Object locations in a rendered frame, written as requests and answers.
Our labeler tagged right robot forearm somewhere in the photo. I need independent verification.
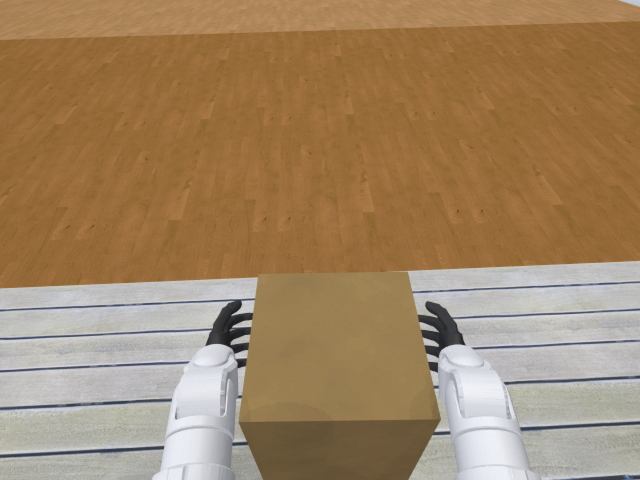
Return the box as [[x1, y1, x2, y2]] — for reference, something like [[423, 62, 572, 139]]
[[438, 344, 542, 480]]

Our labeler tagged robot right hand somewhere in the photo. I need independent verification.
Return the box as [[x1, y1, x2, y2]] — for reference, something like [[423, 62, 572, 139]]
[[418, 301, 466, 373]]

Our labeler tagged left robot forearm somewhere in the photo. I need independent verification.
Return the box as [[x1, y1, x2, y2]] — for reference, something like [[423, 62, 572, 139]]
[[152, 344, 238, 480]]

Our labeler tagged carton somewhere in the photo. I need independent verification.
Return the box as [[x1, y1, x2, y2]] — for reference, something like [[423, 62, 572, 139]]
[[238, 272, 441, 480]]

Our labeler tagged robot left hand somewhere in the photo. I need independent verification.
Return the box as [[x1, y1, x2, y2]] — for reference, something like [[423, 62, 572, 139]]
[[206, 300, 253, 368]]

